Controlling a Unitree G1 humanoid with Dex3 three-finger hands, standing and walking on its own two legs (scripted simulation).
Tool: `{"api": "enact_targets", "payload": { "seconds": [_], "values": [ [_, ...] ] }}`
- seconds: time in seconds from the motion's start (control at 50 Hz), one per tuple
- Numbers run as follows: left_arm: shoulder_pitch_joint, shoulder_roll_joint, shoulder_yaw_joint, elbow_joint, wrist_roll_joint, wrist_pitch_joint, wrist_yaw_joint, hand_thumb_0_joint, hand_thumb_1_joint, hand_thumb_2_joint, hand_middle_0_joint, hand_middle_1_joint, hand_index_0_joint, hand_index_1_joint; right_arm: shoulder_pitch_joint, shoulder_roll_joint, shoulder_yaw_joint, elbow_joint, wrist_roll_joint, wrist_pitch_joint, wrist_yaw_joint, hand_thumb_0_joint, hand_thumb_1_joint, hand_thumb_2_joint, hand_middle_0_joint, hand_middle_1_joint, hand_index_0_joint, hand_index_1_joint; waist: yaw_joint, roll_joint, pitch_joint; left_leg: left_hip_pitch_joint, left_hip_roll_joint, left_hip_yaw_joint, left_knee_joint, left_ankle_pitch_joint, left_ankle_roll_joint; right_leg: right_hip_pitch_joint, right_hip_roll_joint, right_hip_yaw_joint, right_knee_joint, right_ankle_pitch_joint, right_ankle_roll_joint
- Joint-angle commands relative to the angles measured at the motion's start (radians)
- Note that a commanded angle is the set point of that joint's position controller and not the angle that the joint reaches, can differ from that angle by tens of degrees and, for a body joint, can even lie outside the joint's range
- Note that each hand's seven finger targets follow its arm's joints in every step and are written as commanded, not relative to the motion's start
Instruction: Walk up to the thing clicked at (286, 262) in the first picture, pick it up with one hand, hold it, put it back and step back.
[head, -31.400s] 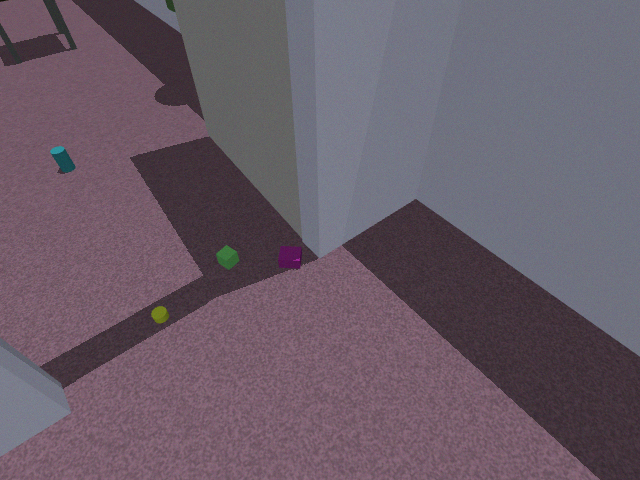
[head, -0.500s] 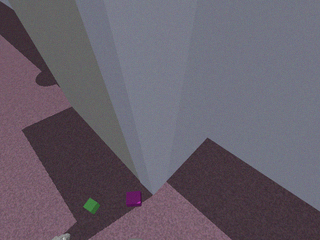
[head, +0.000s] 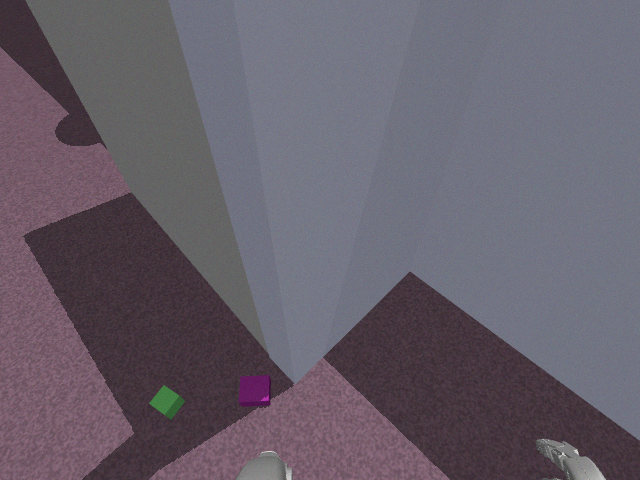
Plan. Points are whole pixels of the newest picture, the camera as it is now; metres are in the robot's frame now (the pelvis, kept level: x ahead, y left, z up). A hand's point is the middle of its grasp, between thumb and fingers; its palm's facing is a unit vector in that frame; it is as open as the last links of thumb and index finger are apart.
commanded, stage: walk up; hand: left
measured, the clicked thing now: (255, 390) +0.44 +0.21 -0.72
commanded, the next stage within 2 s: none
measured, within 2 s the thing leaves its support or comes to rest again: neither
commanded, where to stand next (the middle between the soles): +0.05 -0.03 m, yaw +0 degrees
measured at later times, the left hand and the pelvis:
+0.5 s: hand out of the picture +0.09 +0.26 -0.13, palm faces -0.02 -0.94 -0.35, open 7.4 cm; pelvis +0.01 +0.00 +0.02, yaw +1 degrees
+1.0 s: hand out of the picture +0.09 +0.26 -0.13, palm faces +0.00 -0.94 -0.35, open 7.4 cm; pelvis +0.02 +0.00 +0.03, yaw +1 degrees
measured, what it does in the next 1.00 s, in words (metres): stands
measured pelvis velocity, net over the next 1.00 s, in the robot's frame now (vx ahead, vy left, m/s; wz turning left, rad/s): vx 0.02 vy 0.00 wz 0.02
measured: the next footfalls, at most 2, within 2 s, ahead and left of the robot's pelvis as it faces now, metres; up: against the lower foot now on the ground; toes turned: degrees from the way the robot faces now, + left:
none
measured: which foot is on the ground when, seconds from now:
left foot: down 0.00-1.00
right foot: down 0.00-1.00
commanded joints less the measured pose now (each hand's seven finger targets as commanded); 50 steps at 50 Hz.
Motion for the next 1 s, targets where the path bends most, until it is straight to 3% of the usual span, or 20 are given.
{"api": "enact_targets", "payload": {
  "seconds": [0.0, 0.02, 0.04, 0.06, 0.08, 0.1, 0.12, 0.14, 0.16, 0.2, 0.24, 0.3, 0.34, 0.4, 0.52, 0.64, 0.68, 0.8, 0.84, 0.98],
  "values": [
    [-0.007, 0.31, 0.063, -0.044, 0.027, -0.047, 0.025, 0.0, 0.9, 0.9, -0.2, -0.3, -0.2, -0.3, -0.03, -0.166, -0.046, -0.056, 0.022, -0.004, -0.009, 0.0, -0.9, -0.9, 0.2, 0.3, 0.2, 0.3, -0.01, -0.141, -0.146, 0.064, -0.045, -0.042, 0.016, -0.21, 0.03, -0.068, -0.321, 0.387, -0.313, 0.151, -0.176],
    [-0.096, 0.333, 0.063, -0.065, 0.03, -0.046, 0.022, 0.0, 0.9, 0.9, -0.2, -0.3, -0.2, -0.3, -0.005, -0.194, -0.062, -0.026, 0.013, -0.001, -0.011, 0.0, -0.9, -0.9, 0.2, 0.3, 0.2, 0.3, -0.04, -0.176, -0.113, 0.172, -0.019, -0.06, 0.076, -0.259, 0.026, -0.202, -0.353, 0.392, -0.298, 0.135, -0.214],
    [-0.126, 0.283, 0.052, -0.075, 0.025, -0.046, 0.018, 0.0, 0.9, 0.9, -0.2, -0.3, -0.2, -0.3, 0.018, -0.205, -0.068, -0.004, 0.01, -0.005, -0.005, 0.0, -0.9, -0.9, 0.2, 0.3, 0.2, 0.3, -0.065, -0.133, -0.085, 0.241, -0.006, -0.064, 0.024, -0.2, 0.028, -0.251, -0.296, 0.306, -0.259, 0.113, -0.18],
    [-0.127, 0.254, 0.043, -0.068, 0.02, -0.047, 0.017, 0.0, 0.9, 0.9, -0.2, -0.3, -0.2, -0.3, 0.012, -0.206, -0.066, 0.01, 0.018, -0.012, 0.002, 0.0, -0.9, -0.9, 0.2, 0.3, 0.2, 0.3, -0.068, -0.105, -0.083, 0.255, -0.015, -0.045, -0.063, -0.11, 0.035, -0.221, -0.23, 0.19, -0.239, 0.124, -0.127],
    [-0.112, 0.232, 0.037, -0.053, 0.017, -0.051, 0.017, 0.0, 0.9, 0.9, -0.2, -0.3, -0.2, -0.3, -0.002, -0.194, -0.062, 0.018, 0.023, -0.019, 0.005, 0.0, -0.9, -0.9, 0.2, 0.3, 0.2, 0.3, -0.061, -0.084, -0.095, 0.27, -0.004, -0.065, -0.144, 0.082, 0.043, -0.178, -0.175, 0.128, -0.215, 0.171, -0.079],
    [-0.099, 0.218, 0.034, -0.041, 0.013, -0.053, 0.016, 0.0, 0.9, 0.9, -0.2, -0.3, -0.2, -0.3, -0.005, -0.181, -0.058, 0.028, 0.023, -0.024, 0.007, 0.0, -0.9, -0.9, 0.2, 0.3, 0.2, 0.3, -0.043, -0.086, -0.123, 0.296, 0.024, -0.106, -0.179, 0.198, 0.054, -0.148, -0.138, 0.103, -0.197, 0.186, -0.052],
    [-0.056, 0.213, 0.033, -0.032, 0.01, -0.052, 0.013, 0.0, 0.9, 0.9, -0.2, -0.3, -0.2, -0.3, -0.037, -0.2, -0.059, 0.016, 0.019, -0.027, 0.008, 0.0, -0.9, -0.9, 0.2, 0.3, 0.2, 0.3, -0.019, -0.073, -0.164, 0.31, 0.048, -0.139, -0.192, 0.172, 0.074, -0.122, -0.116, 0.101, -0.19, 0.168, -0.042],
    [-0.04, 0.221, 0.03, -0.015, 0.008, -0.048, 0.009, 0.0, 0.9, 0.9, -0.2, -0.3, -0.2, -0.3, -0.054, -0.196, -0.054, 0.017, 0.012, -0.025, 0.009, 0.0, -0.9, -0.9, 0.2, 0.3, 0.2, 0.3, -0.009, -0.093, -0.167, 0.279, 0.045, -0.146, -0.209, 0.05, 0.071, -0.108, -0.112, 0.115, -0.221, 0.066, -0.044],
    [-0.039, 0.22, 0.03, -0.016, 0.011, -0.043, 0.006, 0.0, 0.9, 0.9, -0.2, -0.3, -0.2, -0.3, -0.057, -0.197, -0.052, 0.024, 0.009, -0.023, 0.011, 0.0, -0.9, -0.9, 0.2, 0.3, 0.2, 0.3, -0.008, -0.118, -0.138, 0.243, 0.034, -0.135, -0.233, -0.111, 0.06, -0.124, -0.132, 0.144, -0.282, -0.08, -0.05],
    [-0.077, 0.209, 0.028, -0.004, 0.013, -0.04, 0.004, 0.0, 0.9, 0.9, -0.2, -0.3, -0.2, -0.3, -0.053, -0.191, -0.047, 0.055, 0.006, -0.016, 0.019, 0.0, -0.9, -0.9, 0.2, 0.3, 0.2, 0.3, -0.02, -0.093, -0.06, 0.21, 0.02, -0.134, -0.282, -0.196, 0.033, -0.155, -0.142, 0.157, -0.332, -0.226, -0.052],
    [-0.078, 0.206, 0.026, 0.009, 0.011, -0.041, 0.003, 0.0, 0.9, 0.9, -0.2, -0.3, -0.2, -0.3, -0.056, -0.197, -0.046, 0.075, 0.005, -0.017, 0.021, 0.0, -0.9, -0.9, 0.2, 0.3, 0.2, 0.3, -0.023, -0.059, -0.061, 0.213, 0.033, -0.157, -0.316, -0.208, 0.034, -0.145, -0.125, 0.139, -0.331, -0.188, -0.054],
    [-0.065, 0.192, 0.022, 0.029, 0.01, -0.048, 0.002, 0.0, 0.9, 0.9, -0.2, -0.3, -0.2, -0.3, -0.053, -0.187, -0.034, 0.098, 0.006, -0.028, 0.022, 0.0, -0.9, -0.9, 0.2, 0.3, 0.2, 0.3, -0.013, -0.024, -0.116, 0.214, 0.045, -0.16, -0.343, -0.114, 0.034, -0.025, -0.118, 0.111, -0.322, -0.021, -0.052],
    [-0.063, 0.196, 0.022, 0.041, 0.004, -0.048, 0.002, 0.0, 0.9, 0.9, -0.2, -0.3, -0.2, -0.3, -0.054, -0.186, -0.033, 0.114, 0.007, -0.033, 0.019, 0.0, -0.9, -0.9, 0.2, 0.3, 0.2, 0.3, -0.011, -0.002, -0.136, 0.221, 0.048, -0.16, -0.362, -0.08, 0.028, 0.004, -0.116, 0.101, -0.313, 0.038, -0.047],
    [-0.069, 0.195, 0.021, 0.052, 0.003, -0.045, 0.004, 0.0, 0.9, 0.9, -0.2, -0.3, -0.2, -0.3, -0.064, -0.191, -0.032, 0.129, 0.009, -0.033, 0.015, 0.0, -0.9, -0.9, 0.2, 0.3, 0.2, 0.3, -0.008, 0.01, -0.152, 0.215, 0.056, -0.162, -0.376, -0.05, 0.032, 0.047, -0.109, 0.08, -0.318, 0.096, -0.043],
    [-0.069, 0.186, 0.017, 0.079, -0.003, -0.039, 0.005, 0.0, 0.9, 0.9, -0.2, -0.3, -0.2, -0.3, -0.067, -0.181, -0.027, 0.151, 0.013, -0.039, 0.007, 0.0, -0.9, -0.9, 0.2, 0.3, 0.2, 0.3, -0.002, 0.044, -0.208, 0.265, 0.067, -0.147, -0.367, 0.136, 0.036, 0.102, -0.107, 0.061, -0.312, 0.205, -0.036],
    [-0.101, 0.194, 0.015, 0.093, 0.001, -0.038, 0.008, 0.0, 0.9, 0.9, -0.2, -0.3, -0.2, -0.3, -0.075, -0.18, -0.033, 0.166, 0.017, -0.033, 0.003, 0.0, -0.9, -0.9, 0.2, 0.3, 0.2, 0.3, -0.017, 0.019, -0.232, 0.321, 0.059, -0.11, -0.331, 0.254, 0.034, 0.102, -0.127, 0.064, -0.334, 0.287, -0.031],
    [-0.115, 0.187, 0.014, 0.096, 0.0, -0.036, 0.008, 0.0, 0.9, 0.9, -0.2, -0.3, -0.2, -0.3, -0.078, -0.176, -0.031, 0.17, 0.018, -0.029, 0.003, 0.0, -0.9, -0.9, 0.2, 0.3, 0.2, 0.3, -0.02, 0.021, -0.2, 0.304, 0.063, -0.12, -0.356, 0.197, 0.031, 0.086, -0.123, 0.058, -0.342, 0.249, -0.028],
    [-0.13, 0.187, 0.012, 0.111, 0.006, -0.042, 0.009, 0.0, 0.9, 0.9, -0.2, -0.3, -0.2, -0.3, -0.093, -0.161, -0.031, 0.183, 0.017, -0.022, 0.006, 0.0, -0.9, -0.9, 0.2, 0.3, 0.2, 0.3, -0.028, -0.025, -0.179, 0.337, 0.05, -0.101, -0.348, 0.22, 0.021, 0.059, -0.137, 0.072, -0.397, 0.236, -0.022],
    [-0.137, 0.19, 0.012, 0.106, 0.008, -0.042, 0.008, 0.0, 0.9, 0.9, -0.2, -0.3, -0.2, -0.3, -0.094, -0.172, -0.033, 0.182, 0.016, -0.021, 0.007, 0.0, -0.9, -0.9, 0.2, 0.3, 0.2, 0.3, -0.032, -0.026, -0.18, 0.343, 0.045, -0.099, -0.353, 0.175, 0.018, 0.061, -0.139, 0.074, -0.409, 0.216, -0.022],
    [-0.117, 0.182, 0.012, 0.113, 0.008, -0.04, 0.007, 0.0, 0.9, 0.9, -0.2, -0.3, -0.2, -0.3, -0.113, -0.172, -0.031, 0.19, 0.013, -0.023, 0.006, 0.0, -0.9, -0.9, 0.2, 0.3, 0.2, 0.3, -0.018, -0.005, -0.185, 0.336, 0.054, -0.115, -0.387, 0.174, 0.019, 0.095, -0.127, 0.054, -0.409, 0.221, -0.019]
  ]
}}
